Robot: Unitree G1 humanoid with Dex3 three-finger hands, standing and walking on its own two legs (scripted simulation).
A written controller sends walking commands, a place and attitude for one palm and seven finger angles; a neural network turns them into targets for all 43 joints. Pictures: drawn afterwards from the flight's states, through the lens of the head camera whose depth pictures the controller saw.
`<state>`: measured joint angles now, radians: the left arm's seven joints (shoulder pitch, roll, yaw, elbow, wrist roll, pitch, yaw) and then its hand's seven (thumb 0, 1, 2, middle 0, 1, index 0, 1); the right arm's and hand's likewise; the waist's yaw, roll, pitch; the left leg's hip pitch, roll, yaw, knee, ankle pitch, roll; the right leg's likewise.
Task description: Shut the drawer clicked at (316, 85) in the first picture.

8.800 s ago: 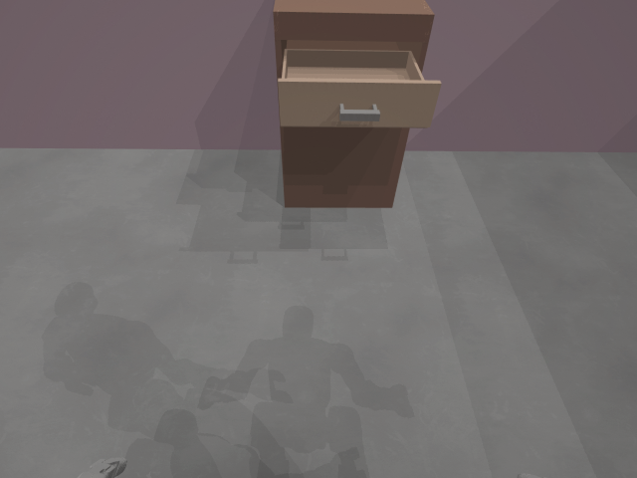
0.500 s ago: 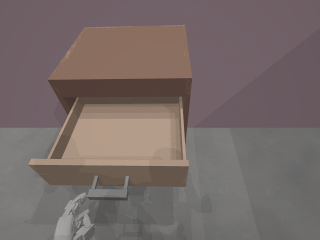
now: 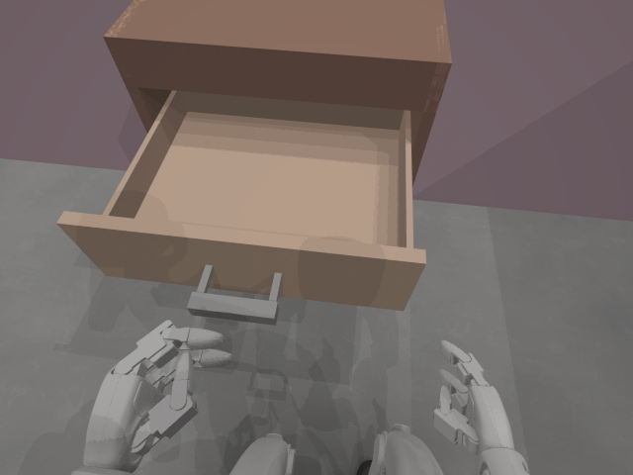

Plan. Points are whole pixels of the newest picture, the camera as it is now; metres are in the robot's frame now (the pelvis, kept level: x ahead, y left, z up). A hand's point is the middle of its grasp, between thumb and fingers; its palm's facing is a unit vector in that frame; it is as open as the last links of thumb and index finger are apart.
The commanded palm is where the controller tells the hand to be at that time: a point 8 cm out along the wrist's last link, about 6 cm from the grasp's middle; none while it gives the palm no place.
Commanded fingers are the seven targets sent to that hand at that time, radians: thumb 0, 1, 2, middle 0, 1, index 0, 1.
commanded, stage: raise the hand and make a fist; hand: left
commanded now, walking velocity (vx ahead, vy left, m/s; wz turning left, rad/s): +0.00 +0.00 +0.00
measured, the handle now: (238, 292) +0.34 +0.14 +0.00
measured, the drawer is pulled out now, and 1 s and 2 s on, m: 0.28 0.28 0.28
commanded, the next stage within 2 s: bring the fist close to the handle in 1.24 s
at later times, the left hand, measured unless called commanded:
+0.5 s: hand (198, 420) +0.17 +0.13 +0.09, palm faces -0.02 -1.00 +0.01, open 3.1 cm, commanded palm +0.11 +0.18 +0.08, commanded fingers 0.00 0.90 0.90 -1.38 -1.58 -1.38 -1.58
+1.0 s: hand (195, 432) +0.16 +0.12 +0.11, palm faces +0.04 -1.00 +0.00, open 3.3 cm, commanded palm +0.09 +0.17 +0.10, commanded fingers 0.00 0.90 0.90 -1.40 -1.60 -1.40 -1.60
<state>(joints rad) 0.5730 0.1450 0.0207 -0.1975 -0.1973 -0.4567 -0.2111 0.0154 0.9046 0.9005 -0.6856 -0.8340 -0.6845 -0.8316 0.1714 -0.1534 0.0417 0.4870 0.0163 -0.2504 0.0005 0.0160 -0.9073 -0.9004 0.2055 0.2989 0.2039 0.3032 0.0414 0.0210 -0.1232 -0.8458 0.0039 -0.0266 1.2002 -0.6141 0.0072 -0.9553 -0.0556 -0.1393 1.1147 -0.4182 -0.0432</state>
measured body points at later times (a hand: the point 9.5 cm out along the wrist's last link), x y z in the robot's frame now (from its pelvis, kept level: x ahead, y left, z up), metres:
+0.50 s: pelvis +0.02 +0.02 +0.00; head +0.08 +0.03 +0.45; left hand +0.16 +0.18 +0.09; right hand +0.24 -0.20 -0.04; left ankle -0.01 +0.11 -0.65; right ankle +0.07 -0.10 -0.65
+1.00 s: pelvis +0.03 +0.01 +0.01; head +0.08 +0.01 +0.46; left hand +0.15 +0.18 +0.11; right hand +0.24 -0.21 -0.04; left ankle -0.01 +0.11 -0.65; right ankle +0.07 -0.10 -0.65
